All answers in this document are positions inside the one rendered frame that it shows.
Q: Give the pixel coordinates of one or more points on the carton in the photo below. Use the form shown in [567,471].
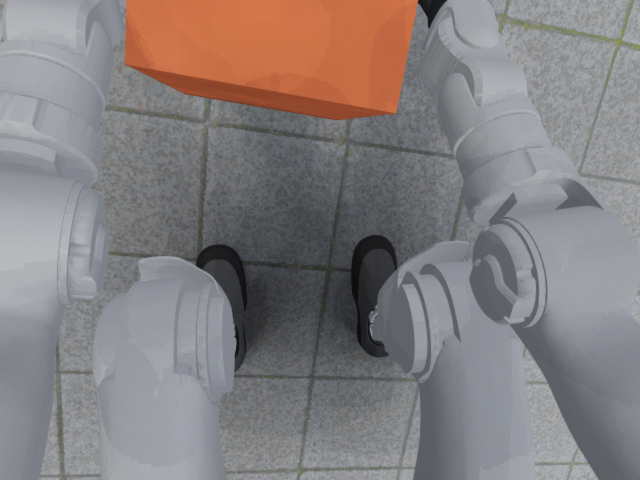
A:
[334,59]

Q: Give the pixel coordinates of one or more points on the robot left forearm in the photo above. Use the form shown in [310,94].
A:
[56,60]

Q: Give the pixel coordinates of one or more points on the robot right upper arm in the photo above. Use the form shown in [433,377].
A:
[565,280]

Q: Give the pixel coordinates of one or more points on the robot right shin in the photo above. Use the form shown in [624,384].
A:
[380,330]

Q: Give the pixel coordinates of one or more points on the robot right forearm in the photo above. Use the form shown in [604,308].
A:
[506,159]

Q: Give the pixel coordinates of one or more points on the left robot thigh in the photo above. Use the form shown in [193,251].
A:
[175,354]

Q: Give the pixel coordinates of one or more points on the robot left upper arm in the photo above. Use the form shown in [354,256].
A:
[53,250]

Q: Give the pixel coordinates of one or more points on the robot right hand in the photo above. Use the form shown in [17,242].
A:
[431,8]

